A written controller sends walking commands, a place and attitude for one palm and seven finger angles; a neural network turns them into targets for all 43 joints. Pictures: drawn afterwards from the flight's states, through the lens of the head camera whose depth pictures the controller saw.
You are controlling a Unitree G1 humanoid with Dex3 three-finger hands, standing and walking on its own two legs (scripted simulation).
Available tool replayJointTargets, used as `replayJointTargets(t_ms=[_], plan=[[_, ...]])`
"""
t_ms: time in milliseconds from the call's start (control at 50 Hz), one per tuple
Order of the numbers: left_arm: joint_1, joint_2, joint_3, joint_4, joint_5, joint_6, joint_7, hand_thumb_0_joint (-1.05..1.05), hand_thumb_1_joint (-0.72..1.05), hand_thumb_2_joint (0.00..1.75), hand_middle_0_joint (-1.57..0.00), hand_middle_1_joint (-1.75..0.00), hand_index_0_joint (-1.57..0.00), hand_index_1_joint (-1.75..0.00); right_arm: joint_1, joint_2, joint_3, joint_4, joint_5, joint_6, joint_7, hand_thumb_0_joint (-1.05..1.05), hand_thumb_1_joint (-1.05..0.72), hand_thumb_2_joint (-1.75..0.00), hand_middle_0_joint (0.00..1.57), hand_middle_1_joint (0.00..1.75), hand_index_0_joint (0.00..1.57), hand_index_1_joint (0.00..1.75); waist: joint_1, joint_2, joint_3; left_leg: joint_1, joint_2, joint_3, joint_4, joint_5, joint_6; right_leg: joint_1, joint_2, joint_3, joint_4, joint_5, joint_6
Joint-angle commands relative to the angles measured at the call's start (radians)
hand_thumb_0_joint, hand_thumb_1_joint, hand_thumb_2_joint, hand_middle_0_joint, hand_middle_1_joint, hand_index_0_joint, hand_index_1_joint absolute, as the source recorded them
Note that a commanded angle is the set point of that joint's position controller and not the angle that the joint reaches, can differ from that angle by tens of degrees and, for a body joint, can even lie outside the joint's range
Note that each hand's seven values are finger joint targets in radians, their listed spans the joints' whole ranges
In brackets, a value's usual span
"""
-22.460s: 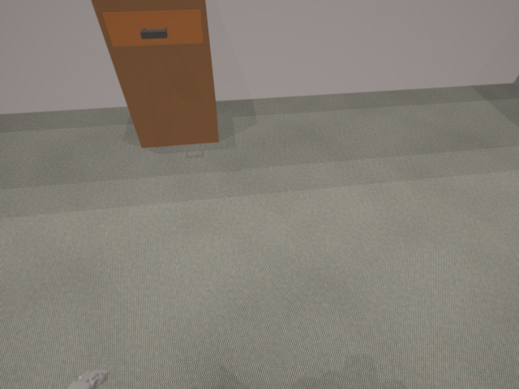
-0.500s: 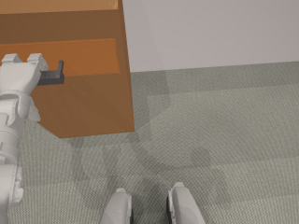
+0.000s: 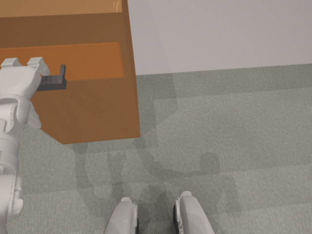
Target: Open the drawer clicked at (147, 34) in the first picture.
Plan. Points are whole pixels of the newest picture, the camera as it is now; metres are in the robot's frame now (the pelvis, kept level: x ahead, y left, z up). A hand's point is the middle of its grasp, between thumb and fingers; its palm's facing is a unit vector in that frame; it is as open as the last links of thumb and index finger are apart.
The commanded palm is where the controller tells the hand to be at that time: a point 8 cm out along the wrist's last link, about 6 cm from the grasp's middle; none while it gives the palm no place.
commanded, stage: lift the fingers back up to retry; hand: left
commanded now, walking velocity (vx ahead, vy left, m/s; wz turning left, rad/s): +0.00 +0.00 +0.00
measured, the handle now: (44, 76) +0.52 +0.31 +0.01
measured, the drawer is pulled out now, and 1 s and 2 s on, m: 0.00 0.00 0.00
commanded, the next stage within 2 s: re-aim the fingers above the handle in 0.58 s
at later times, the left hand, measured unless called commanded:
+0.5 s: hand (17, 82) +0.46 +0.32 +0.07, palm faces -0.08 -0.03 -1.00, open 13.9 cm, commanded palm +0.44 +0.31 +0.12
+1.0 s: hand (23, 83) +0.46 +0.31 +0.07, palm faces -0.09 +0.00 -1.00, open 13.9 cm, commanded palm +0.44 +0.30 +0.12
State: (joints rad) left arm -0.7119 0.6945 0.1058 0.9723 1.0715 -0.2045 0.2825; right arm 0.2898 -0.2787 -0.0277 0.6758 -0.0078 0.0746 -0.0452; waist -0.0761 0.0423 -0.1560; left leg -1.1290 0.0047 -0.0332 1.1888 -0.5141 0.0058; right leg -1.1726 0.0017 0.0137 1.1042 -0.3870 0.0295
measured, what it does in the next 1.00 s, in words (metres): rises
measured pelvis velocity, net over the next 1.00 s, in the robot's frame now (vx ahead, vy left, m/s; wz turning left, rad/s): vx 0.04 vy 0.00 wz -0.01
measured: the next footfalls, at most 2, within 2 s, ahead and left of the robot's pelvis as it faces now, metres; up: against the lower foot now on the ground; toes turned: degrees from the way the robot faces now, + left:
none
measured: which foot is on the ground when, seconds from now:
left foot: down 0.00-1.00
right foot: down 0.00-1.00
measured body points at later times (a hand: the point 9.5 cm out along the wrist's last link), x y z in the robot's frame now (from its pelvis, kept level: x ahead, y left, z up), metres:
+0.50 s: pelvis +0.05 +0.01 +0.05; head +0.14 +0.01 +0.49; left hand +0.45 +0.32 +0.13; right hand +0.10 -0.27 -0.08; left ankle +0.02 +0.11 -0.64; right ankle +0.07 -0.14 -0.64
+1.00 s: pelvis +0.04 +0.00 +0.05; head +0.14 -0.01 +0.49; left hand +0.45 +0.31 +0.12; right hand +0.10 -0.27 -0.08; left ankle +0.02 +0.11 -0.64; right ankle +0.07 -0.14 -0.64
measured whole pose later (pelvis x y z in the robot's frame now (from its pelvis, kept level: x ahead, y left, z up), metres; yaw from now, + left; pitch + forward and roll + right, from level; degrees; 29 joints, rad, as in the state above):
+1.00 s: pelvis +0.04 +0.00 +0.05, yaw +0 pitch +19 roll -1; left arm -0.55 0.59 0.09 0.89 1.06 -0.14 0.29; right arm 0.28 -0.27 -0.05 0.70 -0.01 0.15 -0.02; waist -0.04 0.05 -0.14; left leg -0.76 0.01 -0.02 0.90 -0.47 0.01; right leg -0.82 0.00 0.03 0.83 -0.35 0.03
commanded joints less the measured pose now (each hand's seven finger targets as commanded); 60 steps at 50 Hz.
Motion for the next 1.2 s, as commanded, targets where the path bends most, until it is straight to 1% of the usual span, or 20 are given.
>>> replayJointTargets(t_ms=[0,40,140,180,240,320,380,460,480,560,620,680,740,760,820,860,940,1020,1100,1180], plan=[[-0.313,0.282,0.082,-0.198,-0.027,-0.013,0.025,0.00,-0.50,0.30,-0.30,-1.20,-0.30,-1.20,0.150,-0.170,-0.063,-0.040,-0.007,-0.008,-0.021,0.00,-0.90,-0.90,0.20,0.30,0.20,0.30,-0.014,0.037,-0.479,0.341,-0.021,0.019,-0.221,0.259,0.035,0.376,0.037,-0.042,-0.173,0.140,-0.060],[-0.317,0.303,0.105,-0.238,-0.026,-0.026,0.033,0.00,-0.50,0.30,-0.30,-1.20,-0.30,-1.20,0.144,-0.170,-0.066,-0.034,-0.010,-0.005,-0.020,0.00,-0.90,-0.90,0.20,0.30,0.20,0.30,-0.004,0.068,-0.497,0.380,-0.021,0.023,-0.231,0.285,0.034,0.391,0.038,-0.039,-0.188,0.156,-0.062],[-0.275,0.348,0.158,-0.256,-0.020,-0.039,0.058,0.00,-0.50,0.30,-0.30,-1.20,-0.30,-1.20,0.126,-0.171,-0.062,-0.024,-0.017,0.012,-0.016,0.00,-0.90,-0.90,0.20,0.30,0.20,0.30,0.020,0.085,-0.456,0.408,-0.024,0.031,-0.264,0.351,0.032,0.450,0.041,-0.039,-0.211,0.215,-0.067],[-0.247,0.318,0.142,-0.250,-0.019,-0.030,0.068,0.00,-0.50,0.30,-0.30,-1.20,-0.30,-1.20,0.119,-0.167,-0.064,-0.025,-0.016,0.018,-0.009,0.00,-0.90,-0.90,0.20,0.30,0.20,0.30,0.021,0.099,-0.428,0.435,-0.023,0.036,-0.282,0.381,0.028,0.460,0.045,-0.044,-0.228,0.237,-0.068],[-0.219,0.291,0.130,-0.283,-0.016,-0.015,0.078,0.00,-0.50,0.30,-0.30,-1.20,-0.30,-1.20,0.121,-0.166,-0.073,-0.028,-0.017,0.029,0.001,0.00,-0.90,-0.90,0.20,0.30,0.20,0.30,0.030,0.132,-0.467,0.521,-0.020,0.037,-0.303,0.477,0.019,0.491,0.049,-0.052,-0.242,0.289,-0.071],[-0.120,0.231,0.107,-0.288,-0.051,0.018,0.050,0.00,-0.50,0.30,-0.30,-1.20,-0.30,-1.20,0.121,-0.162,-0.082,-0.040,-0.010,0.043,0.009,0.00,-0.90,-0.90,0.20,0.30,0.20,0.30,0.037,0.083,-0.455,0.572,-0.015,0.047,-0.337,0.580,0.020,0.579,0.052,-0.050,-0.284,0.374,-0.069],[-0.108,0.242,0.113,-0.326,-0.056,0.023,0.024,0.00,-0.50,0.30,-0.30,-1.20,-0.30,-1.20,0.112,-0.162,-0.081,-0.048,-0.003,0.051,0.006,0.00,-0.90,-0.90,0.20,0.30,0.20,0.30,0.042,0.048,-0.415,0.573,-0.012,0.047,-0.374,0.590,0.023,0.635,0.049,-0.049,-0.311,0.402,-0.066],[-0.047,0.145,0.054,-0.277,-0.048,0.012,0.003,0.00,-0.50,0.30,-0.30,-1.20,-0.30,-1.20,0.097,-0.156,-0.084,-0.056,0.003,0.057,0.008,0.00,-0.90,-0.90,0.20,0.30,0.20,0.30,0.030,0.015,-0.284,0.560,-0.012,0.046,-0.400,0.553,0.023,0.596,0.049,-0.057,-0.337,0.360,-0.070],[-0.075,0.157,0.063,-0.282,-0.036,0.001,0.004,0.00,-0.50,0.30,-0.30,-1.20,-0.30,-1.20,0.096,-0.156,-0.087,-0.055,0.003,0.058,0.007,0.00,-0.90,-0.90,0.20,0.30,0.20,0.30,0.024,-0.002,-0.282,0.564,-0.010,0.045,-0.403,0.529,0.022,0.584,0.049,-0.056,-0.341,0.345,-0.069],[-0.089,0.165,0.084,-0.335,-0.021,-0.038,0.028,0.00,-0.50,0.30,-0.30,-1.20,-0.30,-1.20,0.091,-0.149,-0.091,-0.063,-0.007,0.057,0.009,0.00,-0.90,-0.90,0.20,0.30,0.20,0.30,0.037,0.055,-0.319,0.599,-0.014,0.037,-0.392,0.563,0.017,0.576,0.049,-0.055,-0.323,0.342,-0.077],[-0.147,0.160,0.091,-0.377,-0.014,-0.054,0.068,0.00,-0.50,0.30,-0.30,-1.20,-0.30,-1.20,0.085,-0.145,-0.092,-0.058,-0.017,0.054,0.013,0.00,-0.90,-0.90,0.20,0.30,0.20,0.30,0.027,0.091,-0.341,0.617,-0.013,0.030,-0.372,0.592,0.012,0.544,0.048,-0.058,-0.305,0.344,-0.078],[-0.169,0.207,0.131,-0.363,0.006,-0.037,0.113,0.00,-0.50,0.30,-0.30,-1.20,-0.30,-1.20,0.079,-0.150,-0.090,-0.052,-0.023,0.057,0.015,0.00,-0.90,-0.90,0.20,0.30,0.20,0.30,0.033,0.073,-0.386,0.595,-0.018,0.026,-0.359,0.565,0.012,0.543,0.047,-0.056,-0.285,0.341,-0.075],[-0.211,0.206,0.113,-0.338,0.015,-0.001,0.139,0.00,-0.50,0.30,-0.30,-1.20,-0.30,-1.20,0.076,-0.151,-0.086,-0.042,-0.026,0.056,0.020,0.00,-0.90,-0.90,0.20,0.30,0.20,0.30,0.024,0.104,-0.400,0.597,-0.020,0.029,-0.356,0.549,0.009,0.536,0.045,-0.058,-0.282,0.333,-0.073],[-0.205,0.237,0.133,-0.320,0.014,0.014,0.141,0.00,-0.50,0.30,-0.30,-1.20,-0.30,-1.20,0.076,-0.158,-0.085,-0.036,-0.027,0.058,0.020,0.00,-0.90,-0.90,0.20,0.30,0.20,0.30,0.036,0.089,-0.413,0.591,-0.021,0.030,-0.356,0.546,0.010,0.556,0.046,-0.057,-0.277,0.340,-0.074],[-0.168,0.219,0.114,-0.291,0.000,0.055,0.119,0.00,-0.50,0.30,-0.30,-1.20,-0.30,-1.20,0.077,-0.157,-0.082,-0.041,-0.024,0.059,0.020,0.00,-0.90,-0.90,0.20,0.30,0.20,0.30,0.041,0.079,-0.456,0.599,-0.023,0.038,-0.359,0.582,0.013,0.605,0.046,-0.051,-0.284,0.387,-0.072],[-0.169,0.177,0.064,-0.273,-0.009,0.068,0.088,0.00,-0.50,0.30,-0.30,-1.20,-0.30,-1.20,0.085,-0.153,-0.084,-0.042,-0.015,0.057,0.018,0.00,-0.90,-0.90,0.20,0.30,0.20,0.30,0.033,0.067,-0.431,0.597,-0.021,0.045,-0.371,0.565,0.015,0.616,0.046,-0.050,-0.302,0.387,-0.069],[-0.129,0.154,0.042,-0.257,-0.027,0.052,0.021,0.00,-0.50,0.30,-0.30,-1.20,-0.30,-1.20,0.086,-0.150,-0.084,-0.054,-0.004,0.056,0.004,0.00,-0.90,-0.90,0.20,0.30,0.20,0.30,0.023,-0.014,-0.387,0.559,-0.023,0.056,-0.397,0.500,0.029,0.665,0.042,-0.037,-0.340,0.392,-0.061],[-0.107,0.211,0.104,-0.271,-0.032,-0.012,0.000,0.00,-0.50,0.30,-0.30,-1.20,-0.30,-1.20,0.076,-0.155,-0.080,-0.054,-0.007,0.055,-0.006,0.00,-0.90,-0.90,0.20,0.30,0.20,0.30,0.042,-0.022,-0.327,0.510,-0.027,0.058,-0.407,0.440,0.035,0.669,0.038,-0.027,-0.342,0.361,-0.069],[-0.096,0.272,0.170,-0.270,-0.016,-0.058,0.038,0.00,-0.50,0.30,-0.30,-1.20,-0.30,-1.20,0.067,-0.157,-0.080,-0.045,-0.011,0.054,-0.001,0.00,-0.90,-0.90,0.20,0.30,0.20,0.30,0.052,0.003,-0.294,0.455,-0.032,0.062,-0.387,0.396,0.035,0.628,0.038,-0.019,-0.319,0.329,-0.068],[-0.087,0.327,0.218,-0.285,0.003,-0.062,0.094,0.00,-0.50,0.30,-0.30,-1.20,-0.30,-1.20,0.058,-0.160,-0.081,-0.045,-0.019,0.056,0.009,0.00,-0.90,-0.90,0.20,0.30,0.20,0.30,0.073,0.062,-0.354,0.442,-0.038,0.066,-0.364,0.408,0.029,0.616,0.038,-0.018,-0.286,0.330,-0.069]])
